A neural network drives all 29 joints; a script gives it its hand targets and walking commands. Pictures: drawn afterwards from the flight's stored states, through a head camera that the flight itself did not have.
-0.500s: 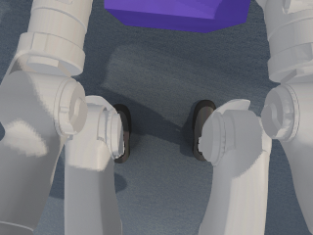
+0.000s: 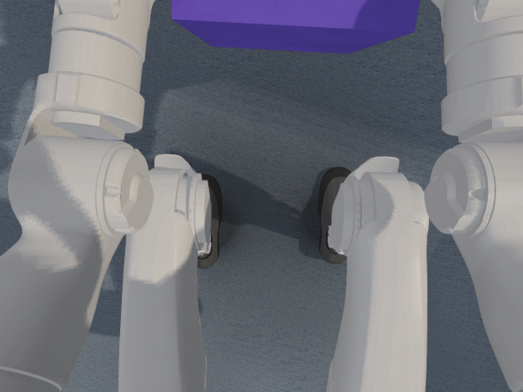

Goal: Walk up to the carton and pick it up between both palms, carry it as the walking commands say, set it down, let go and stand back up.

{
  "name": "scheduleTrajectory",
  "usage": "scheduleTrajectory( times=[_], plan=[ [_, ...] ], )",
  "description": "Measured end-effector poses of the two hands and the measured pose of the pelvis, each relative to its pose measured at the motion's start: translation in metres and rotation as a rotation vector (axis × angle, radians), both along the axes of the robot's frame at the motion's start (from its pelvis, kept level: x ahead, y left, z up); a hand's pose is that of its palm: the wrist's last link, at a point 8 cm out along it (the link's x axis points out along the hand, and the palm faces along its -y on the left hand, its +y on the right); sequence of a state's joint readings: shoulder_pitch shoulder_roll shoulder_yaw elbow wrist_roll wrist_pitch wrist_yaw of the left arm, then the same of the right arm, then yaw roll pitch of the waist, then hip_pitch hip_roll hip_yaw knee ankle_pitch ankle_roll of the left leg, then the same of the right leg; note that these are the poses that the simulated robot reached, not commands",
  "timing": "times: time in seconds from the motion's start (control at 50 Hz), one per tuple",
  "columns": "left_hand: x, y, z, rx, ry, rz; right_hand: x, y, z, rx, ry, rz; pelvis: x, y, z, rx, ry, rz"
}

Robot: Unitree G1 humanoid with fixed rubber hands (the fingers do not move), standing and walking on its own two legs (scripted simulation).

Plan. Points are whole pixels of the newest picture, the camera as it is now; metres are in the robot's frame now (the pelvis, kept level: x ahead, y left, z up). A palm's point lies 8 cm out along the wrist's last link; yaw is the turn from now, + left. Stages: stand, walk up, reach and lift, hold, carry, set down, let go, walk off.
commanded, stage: reach and lift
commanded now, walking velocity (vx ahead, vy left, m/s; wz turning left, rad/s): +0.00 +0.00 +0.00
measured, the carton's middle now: out of the picture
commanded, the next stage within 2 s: none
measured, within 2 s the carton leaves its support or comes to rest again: neither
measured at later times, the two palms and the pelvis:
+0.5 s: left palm out of the picture +0.56 +0.12 -0.04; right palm out of the picture +0.55 -0.17 -0.05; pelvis -0.01 +0.00 +0.04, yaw +0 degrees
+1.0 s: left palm out of the picture +0.54 +0.12 +0.03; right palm out of the picture +0.52 -0.17 +0.01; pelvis -0.03 +0.00 +0.09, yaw +0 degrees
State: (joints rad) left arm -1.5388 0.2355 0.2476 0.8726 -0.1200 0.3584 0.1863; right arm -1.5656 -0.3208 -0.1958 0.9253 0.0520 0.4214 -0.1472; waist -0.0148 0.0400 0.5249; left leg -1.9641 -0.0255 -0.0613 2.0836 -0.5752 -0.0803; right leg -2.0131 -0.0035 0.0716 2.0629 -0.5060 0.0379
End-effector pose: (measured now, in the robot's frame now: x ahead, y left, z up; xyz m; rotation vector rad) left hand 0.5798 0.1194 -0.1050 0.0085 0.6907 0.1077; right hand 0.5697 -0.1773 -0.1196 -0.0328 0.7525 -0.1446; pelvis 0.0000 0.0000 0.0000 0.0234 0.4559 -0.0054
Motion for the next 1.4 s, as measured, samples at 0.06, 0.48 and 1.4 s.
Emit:
scheduleTrajectory(
  times=[0.06, 0.48, 1.4],
  plan=[
    [-0.004, 0.000, 0.004, 0.007, 0.012, -0.005, -0.005, 0.000, 0.002, -0.004, 0.012, 0.005, -0.002, 0.000, 0.004, 0.001, -0.003, 0.000],
    [-0.018, 0.003, 0.061, 0.007, 0.010, -0.009, -0.018, 0.004, 0.062, -0.018, 0.012, 0.011, -0.013, 0.001, 0.037, -0.004, -0.055, -0.003],
    [-0.064, 0.007, 0.188, 0.004, 0.007, -0.016, -0.067, 0.007, 0.188, -0.025, 0.013, 0.012, -0.025, 0.002, 0.131, -0.010, -0.204, -0.008]
  ],
)
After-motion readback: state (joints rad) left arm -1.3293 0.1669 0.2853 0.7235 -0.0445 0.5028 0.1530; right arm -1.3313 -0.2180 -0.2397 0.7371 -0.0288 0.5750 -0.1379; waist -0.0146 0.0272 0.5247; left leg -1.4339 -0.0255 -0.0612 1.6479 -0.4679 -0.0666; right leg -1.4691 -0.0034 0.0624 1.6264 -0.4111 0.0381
